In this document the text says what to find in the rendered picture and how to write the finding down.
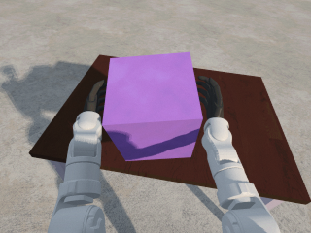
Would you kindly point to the right robot hand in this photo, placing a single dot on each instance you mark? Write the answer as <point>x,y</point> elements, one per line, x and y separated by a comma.
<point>213,101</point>

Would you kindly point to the robot right forearm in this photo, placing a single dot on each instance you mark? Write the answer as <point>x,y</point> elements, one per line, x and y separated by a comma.
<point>235,192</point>

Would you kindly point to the carton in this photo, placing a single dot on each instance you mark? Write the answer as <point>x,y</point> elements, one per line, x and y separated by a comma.
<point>152,108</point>

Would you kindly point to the left robot hand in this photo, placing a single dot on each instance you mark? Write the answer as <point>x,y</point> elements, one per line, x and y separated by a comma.
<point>92,102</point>

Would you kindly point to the left robot upper arm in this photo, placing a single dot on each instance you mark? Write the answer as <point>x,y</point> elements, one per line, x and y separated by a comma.
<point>80,219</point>

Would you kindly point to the right robot upper arm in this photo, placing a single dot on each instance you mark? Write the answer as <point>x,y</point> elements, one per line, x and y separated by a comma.
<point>251,220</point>

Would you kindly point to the table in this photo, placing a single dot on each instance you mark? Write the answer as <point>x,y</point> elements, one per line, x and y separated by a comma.
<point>257,137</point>

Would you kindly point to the robot left forearm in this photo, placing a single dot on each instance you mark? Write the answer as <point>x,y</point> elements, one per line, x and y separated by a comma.
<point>81,180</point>

